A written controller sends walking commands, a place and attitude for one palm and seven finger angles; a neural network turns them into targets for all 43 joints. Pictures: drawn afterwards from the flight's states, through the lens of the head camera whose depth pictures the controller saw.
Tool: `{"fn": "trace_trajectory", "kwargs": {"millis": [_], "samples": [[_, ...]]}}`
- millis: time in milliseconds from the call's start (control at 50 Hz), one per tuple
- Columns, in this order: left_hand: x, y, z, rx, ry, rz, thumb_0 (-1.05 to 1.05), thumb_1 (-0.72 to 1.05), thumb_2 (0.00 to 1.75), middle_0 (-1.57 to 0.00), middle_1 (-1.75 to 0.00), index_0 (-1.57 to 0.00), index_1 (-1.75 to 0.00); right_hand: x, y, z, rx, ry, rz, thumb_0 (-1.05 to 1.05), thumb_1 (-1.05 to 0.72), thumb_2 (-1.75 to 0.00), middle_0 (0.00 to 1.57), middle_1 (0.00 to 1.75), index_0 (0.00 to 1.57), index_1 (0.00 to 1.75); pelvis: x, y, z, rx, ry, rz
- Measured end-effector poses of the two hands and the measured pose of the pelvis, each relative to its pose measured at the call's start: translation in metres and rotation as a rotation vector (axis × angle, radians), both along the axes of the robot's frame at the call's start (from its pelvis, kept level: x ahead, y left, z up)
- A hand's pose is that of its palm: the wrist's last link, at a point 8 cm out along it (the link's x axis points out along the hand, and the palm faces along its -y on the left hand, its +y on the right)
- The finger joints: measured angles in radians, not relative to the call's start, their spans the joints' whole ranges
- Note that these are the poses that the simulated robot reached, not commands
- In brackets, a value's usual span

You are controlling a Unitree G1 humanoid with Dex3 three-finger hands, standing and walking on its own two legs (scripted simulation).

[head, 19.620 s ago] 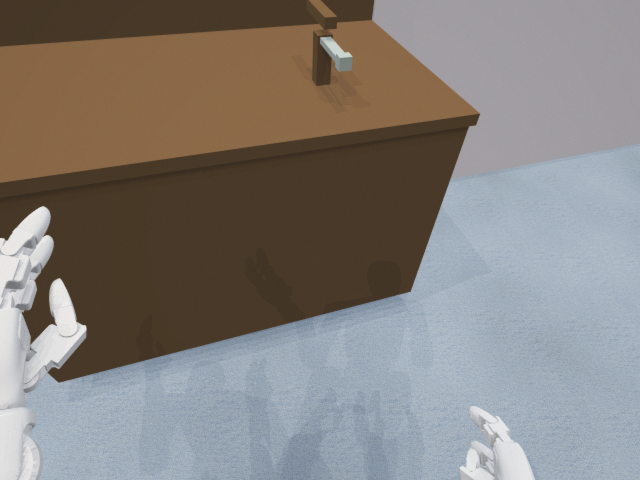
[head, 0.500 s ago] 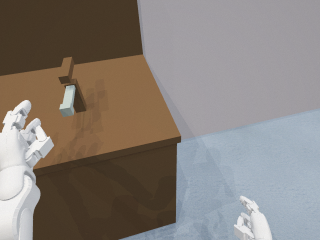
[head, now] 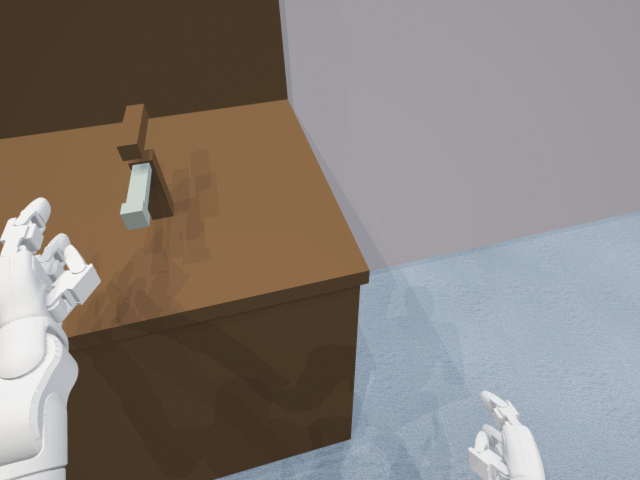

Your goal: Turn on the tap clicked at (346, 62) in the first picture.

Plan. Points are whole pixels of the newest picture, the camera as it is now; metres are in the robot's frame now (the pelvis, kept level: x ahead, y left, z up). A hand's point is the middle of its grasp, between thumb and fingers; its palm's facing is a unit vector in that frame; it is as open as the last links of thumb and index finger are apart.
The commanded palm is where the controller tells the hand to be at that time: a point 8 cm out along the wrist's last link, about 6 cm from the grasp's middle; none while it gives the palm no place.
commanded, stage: reach beside the lever's end, fingers flat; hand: left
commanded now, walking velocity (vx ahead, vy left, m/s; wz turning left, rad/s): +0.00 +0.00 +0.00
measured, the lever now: (135, 215) +0.38 +0.31 +0.15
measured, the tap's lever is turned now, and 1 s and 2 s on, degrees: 0 0 0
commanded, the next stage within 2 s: push the lever round in 1.18 s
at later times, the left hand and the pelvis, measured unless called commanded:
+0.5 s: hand (90, 256) +0.30 +0.32 +0.16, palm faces +0.63 -0.78 -0.08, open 7.7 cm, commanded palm +0.26 +0.36 +0.16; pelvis +0.00 +0.00 +0.00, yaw +0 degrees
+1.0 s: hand (97, 243) +0.33 +0.33 +0.15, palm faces +0.60 -0.80 -0.08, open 7.8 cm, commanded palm +0.28 +0.37 +0.15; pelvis +0.00 +0.00 +0.00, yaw -1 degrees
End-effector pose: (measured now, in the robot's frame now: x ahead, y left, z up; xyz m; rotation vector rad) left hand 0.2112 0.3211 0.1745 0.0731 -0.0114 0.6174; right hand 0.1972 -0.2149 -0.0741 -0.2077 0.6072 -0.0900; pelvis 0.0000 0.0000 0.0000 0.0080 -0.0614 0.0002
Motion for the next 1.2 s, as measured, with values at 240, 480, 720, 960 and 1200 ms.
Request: {"fn": "trace_trajectory", "kwargs": {"millis": [240, 480, 720, 960, 1200], "samples": [[0.020, 0.008, -0.004, 0.003, 0.004, 0.016, 0.02, 0.90, 0.90, -0.17, -0.22, -0.17, -0.21, -0.016, -0.009, -0.009, -0.003, 0.049, -0.034, 0.01, -0.91, -0.90, 0.21, 0.30, 0.20, 0.30, 0.003, 0.002, 0.000, 0.000, 0.019, -0.009], [0.033, 0.026, -0.014, -0.007, 0.031, 0.060, 0.02, 0.90, 0.90, -0.16, -0.19, -0.16, -0.18, -0.034, -0.026, -0.016, -0.029, 0.102, -0.073, 0.01, -0.91, -0.90, 0.21, 0.30, 0.20, 0.30, 0.000, -0.003, -0.002, 0.000, 0.038, -0.008], [0.058, 0.037, -0.021, -0.015, 0.045, 0.034, 0.02, 0.90, 0.90, -0.15, -0.16, -0.15, -0.16, -0.058, -0.039, -0.024, -0.035, 0.152, -0.119, 0.01, -0.91, -0.90, 0.21, 0.30, 0.20, 0.30, -0.002, -0.004, -0.003, -0.002, 0.071, -0.010], [0.065, 0.045, -0.024, 0.007, 0.027, 0.036, 0.02, 0.90, 0.90, -0.15, -0.15, -0.15, -0.15, -0.085, -0.043, -0.033, -0.038, 0.223, -0.157, 0.01, -0.91, -0.90, 0.21, 0.30, 0.20, 0.30, -0.001, 0.000, -0.005, -0.007, 0.086, -0.017], [0.062, 0.051, -0.028, -0.014, 0.035, 0.047, 0.02, 0.90, 0.90, -0.15, -0.15, -0.15, -0.15, -0.075, -0.033, -0.028, -0.023, 0.191, -0.151, 0.01, -0.91, -0.90, 0.21, 0.30, 0.20, 0.30, 0.001, 0.004, -0.004, -0.007, 0.084, -0.021]]}}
